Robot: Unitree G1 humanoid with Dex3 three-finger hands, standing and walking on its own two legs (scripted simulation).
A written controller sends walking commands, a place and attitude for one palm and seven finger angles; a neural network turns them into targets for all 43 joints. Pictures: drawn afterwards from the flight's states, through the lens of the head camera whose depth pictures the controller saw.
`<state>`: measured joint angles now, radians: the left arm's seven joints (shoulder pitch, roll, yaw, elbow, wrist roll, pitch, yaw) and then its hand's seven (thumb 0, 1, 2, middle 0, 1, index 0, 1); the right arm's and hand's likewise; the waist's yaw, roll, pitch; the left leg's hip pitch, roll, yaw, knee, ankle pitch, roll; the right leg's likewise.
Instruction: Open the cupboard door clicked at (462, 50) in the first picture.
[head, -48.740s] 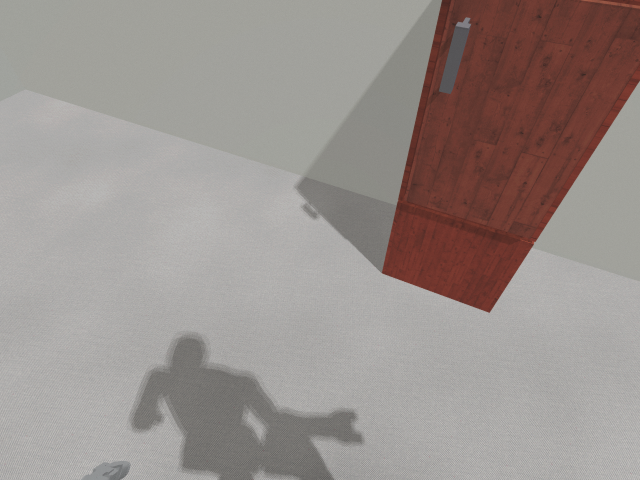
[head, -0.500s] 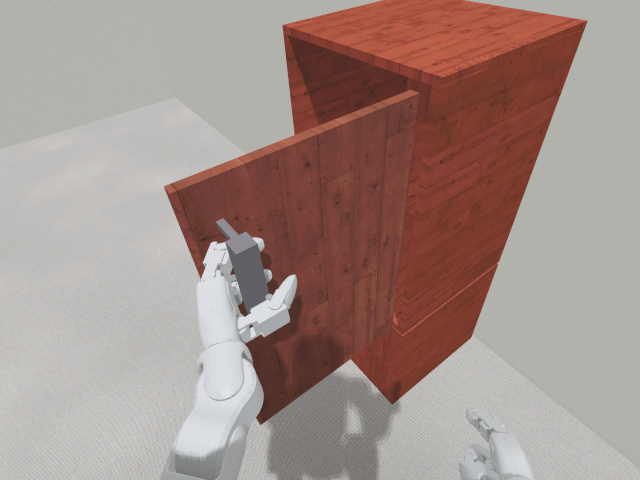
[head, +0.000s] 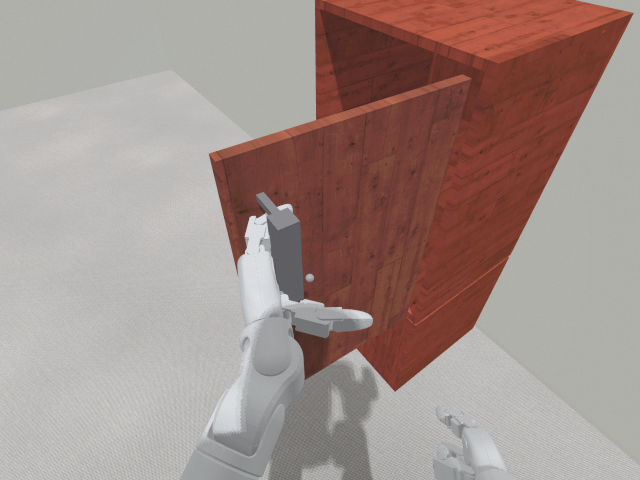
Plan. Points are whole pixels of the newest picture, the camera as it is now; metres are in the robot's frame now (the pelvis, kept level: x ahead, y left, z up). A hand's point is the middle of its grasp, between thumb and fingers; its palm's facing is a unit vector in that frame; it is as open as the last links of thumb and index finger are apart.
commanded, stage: open thumb and fingers to let go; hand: left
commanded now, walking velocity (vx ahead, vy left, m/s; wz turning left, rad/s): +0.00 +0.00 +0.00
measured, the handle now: (277, 249) +0.35 +0.09 +0.13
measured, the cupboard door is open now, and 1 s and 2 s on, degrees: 86 93 93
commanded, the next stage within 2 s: slide the hand sideways off the handle in 0.02 s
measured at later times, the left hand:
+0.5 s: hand (326, 314) +0.26 +0.03 +0.13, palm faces -0.13 -0.99 +0.02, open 16.3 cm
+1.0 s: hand (290, 338) +0.23 +0.06 +0.12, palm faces -0.06 -1.00 -0.02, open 15.9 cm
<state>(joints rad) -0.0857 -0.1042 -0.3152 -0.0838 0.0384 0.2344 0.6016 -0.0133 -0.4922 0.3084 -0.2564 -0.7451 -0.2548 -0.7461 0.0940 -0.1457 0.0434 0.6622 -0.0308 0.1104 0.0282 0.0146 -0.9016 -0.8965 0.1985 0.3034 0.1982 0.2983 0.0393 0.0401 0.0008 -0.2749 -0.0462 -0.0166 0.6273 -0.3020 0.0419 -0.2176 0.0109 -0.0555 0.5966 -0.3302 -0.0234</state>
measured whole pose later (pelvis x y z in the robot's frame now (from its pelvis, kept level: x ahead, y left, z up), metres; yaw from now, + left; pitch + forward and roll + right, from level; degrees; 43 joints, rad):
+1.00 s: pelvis +0.03 -0.04 +0.01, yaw -2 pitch -2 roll +0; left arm 0.44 0.15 -0.10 -0.43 -0.15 0.10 -0.02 -0.02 -0.50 0.30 -0.23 -0.33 -0.23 -0.34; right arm 0.18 -0.21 0.06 0.50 0.01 0.07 -0.02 0.02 -0.90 -0.90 0.20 0.30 0.20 0.30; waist 0.04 0.04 -0.04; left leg -0.19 0.01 0.00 0.54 -0.31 -0.01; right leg -0.15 0.07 -0.03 0.53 -0.33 -0.07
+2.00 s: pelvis +0.01 +0.00 +0.00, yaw +0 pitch -4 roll -1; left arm 0.49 0.28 0.13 -0.50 -0.18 0.05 -0.09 -0.02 -0.42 0.34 -0.16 -0.30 -0.16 -0.30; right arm 0.20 -0.23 0.08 0.58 0.02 -0.19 -0.08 0.02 -0.90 -0.90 0.20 0.30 0.20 0.30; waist 0.07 0.05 -0.02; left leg -0.23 -0.03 -0.02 0.60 -0.30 0.04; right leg -0.16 0.03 -0.06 0.54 -0.31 -0.03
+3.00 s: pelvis +0.04 -0.02 +0.02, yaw -2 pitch -4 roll +0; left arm 0.46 0.35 0.31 -0.36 -0.08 -0.06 0.10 0.01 0.88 0.90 -0.21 -0.30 -0.21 -0.30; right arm 0.17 -0.23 0.02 0.64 0.00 -0.04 -0.07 0.02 -0.90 -0.90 0.20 0.30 0.20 0.30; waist 0.07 0.06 0.02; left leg -0.07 -0.01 0.00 0.39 -0.25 0.01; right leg -0.02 0.05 -0.03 0.34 -0.25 -0.05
